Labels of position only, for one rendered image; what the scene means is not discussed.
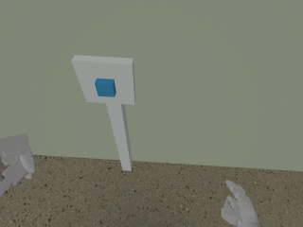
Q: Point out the button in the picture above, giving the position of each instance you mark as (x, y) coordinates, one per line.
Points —
(106, 87)

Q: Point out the robot left hand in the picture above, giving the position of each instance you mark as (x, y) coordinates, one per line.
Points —
(14, 151)

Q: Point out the robot right hand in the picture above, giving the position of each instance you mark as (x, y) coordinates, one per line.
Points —
(242, 209)

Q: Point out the panel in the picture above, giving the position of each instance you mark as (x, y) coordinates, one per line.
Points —
(121, 70)

